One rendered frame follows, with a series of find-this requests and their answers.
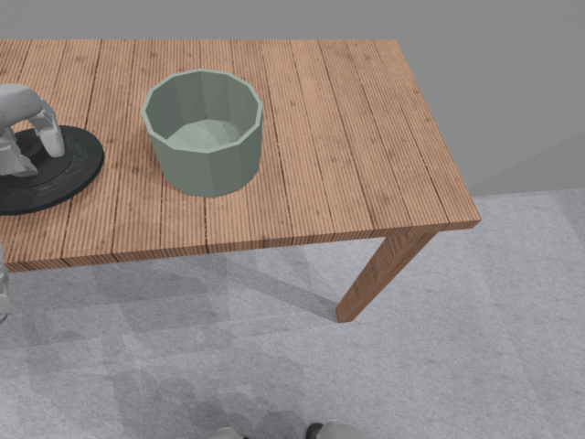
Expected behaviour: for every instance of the robot right shin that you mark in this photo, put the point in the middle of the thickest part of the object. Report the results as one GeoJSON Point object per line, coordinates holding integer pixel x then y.
{"type": "Point", "coordinates": [329, 423]}

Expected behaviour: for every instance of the knob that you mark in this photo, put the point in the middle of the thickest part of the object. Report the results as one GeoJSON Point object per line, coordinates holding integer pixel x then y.
{"type": "Point", "coordinates": [33, 149]}

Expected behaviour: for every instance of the robot shin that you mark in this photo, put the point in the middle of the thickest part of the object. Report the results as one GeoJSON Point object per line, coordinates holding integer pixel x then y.
{"type": "Point", "coordinates": [226, 430]}
{"type": "Point", "coordinates": [329, 423]}

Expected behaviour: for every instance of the lid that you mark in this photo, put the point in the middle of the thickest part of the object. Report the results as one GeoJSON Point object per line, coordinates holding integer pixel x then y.
{"type": "Point", "coordinates": [58, 178]}

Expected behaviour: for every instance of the pot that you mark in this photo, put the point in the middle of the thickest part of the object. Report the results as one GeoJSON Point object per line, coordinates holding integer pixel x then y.
{"type": "Point", "coordinates": [206, 130]}

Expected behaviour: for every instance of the table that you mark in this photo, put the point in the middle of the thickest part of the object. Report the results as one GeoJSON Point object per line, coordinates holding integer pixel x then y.
{"type": "Point", "coordinates": [349, 151]}

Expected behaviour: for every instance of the robot left shin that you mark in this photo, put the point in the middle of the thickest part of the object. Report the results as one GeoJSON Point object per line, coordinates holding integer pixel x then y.
{"type": "Point", "coordinates": [226, 430]}

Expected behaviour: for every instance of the robot left hand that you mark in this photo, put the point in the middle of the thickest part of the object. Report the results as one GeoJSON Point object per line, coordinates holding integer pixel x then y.
{"type": "Point", "coordinates": [18, 103]}

